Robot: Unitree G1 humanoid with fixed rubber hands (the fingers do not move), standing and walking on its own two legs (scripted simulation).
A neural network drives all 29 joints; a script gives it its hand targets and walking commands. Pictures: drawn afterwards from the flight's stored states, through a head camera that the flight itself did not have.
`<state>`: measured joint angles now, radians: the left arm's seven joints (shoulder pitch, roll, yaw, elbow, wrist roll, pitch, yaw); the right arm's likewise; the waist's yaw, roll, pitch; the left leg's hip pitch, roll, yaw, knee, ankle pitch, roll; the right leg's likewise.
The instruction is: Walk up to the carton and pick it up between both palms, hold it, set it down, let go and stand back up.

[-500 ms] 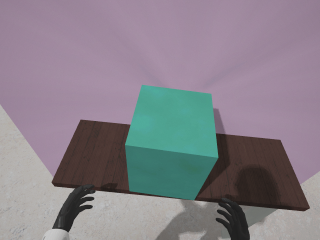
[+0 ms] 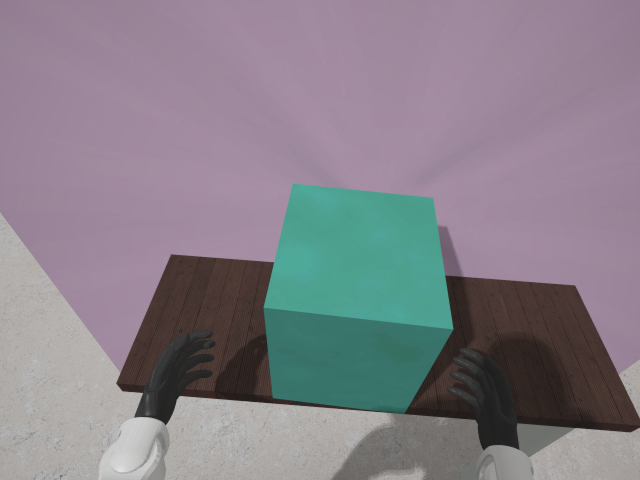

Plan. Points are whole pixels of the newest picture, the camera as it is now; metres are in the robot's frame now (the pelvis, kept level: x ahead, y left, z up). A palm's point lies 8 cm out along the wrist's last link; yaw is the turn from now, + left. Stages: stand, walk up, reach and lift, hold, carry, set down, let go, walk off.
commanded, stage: reach and lift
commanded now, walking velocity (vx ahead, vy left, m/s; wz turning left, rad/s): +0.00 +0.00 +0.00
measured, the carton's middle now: (349, 301) +0.36 -0.01 +0.00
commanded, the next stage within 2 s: none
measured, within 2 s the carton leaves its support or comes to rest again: neither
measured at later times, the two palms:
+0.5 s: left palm (169, 322) +0.28 +0.21 +0.06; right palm (509, 365) +0.25 -0.20 +0.05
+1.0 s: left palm (181, 242) +0.36 +0.21 +0.11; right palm (509, 290) +0.32 -0.20 +0.10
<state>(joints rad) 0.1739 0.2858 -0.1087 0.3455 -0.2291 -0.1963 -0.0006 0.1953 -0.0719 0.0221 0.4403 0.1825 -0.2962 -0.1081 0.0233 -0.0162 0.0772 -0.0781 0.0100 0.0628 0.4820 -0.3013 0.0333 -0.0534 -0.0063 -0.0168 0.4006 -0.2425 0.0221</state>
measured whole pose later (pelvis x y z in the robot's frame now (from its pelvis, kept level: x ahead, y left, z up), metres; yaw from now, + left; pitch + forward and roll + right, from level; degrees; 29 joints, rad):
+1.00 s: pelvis -0.02 -0.01 +0.01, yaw +0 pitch +0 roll -1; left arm -0.49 0.35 0.12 0.28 -0.24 0.50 -0.03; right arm -0.36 -0.17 -0.01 0.21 0.31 0.32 -0.23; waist -0.02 -0.02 0.06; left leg -0.20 0.02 0.05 0.40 -0.21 0.02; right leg -0.18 0.01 0.00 0.34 -0.16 0.01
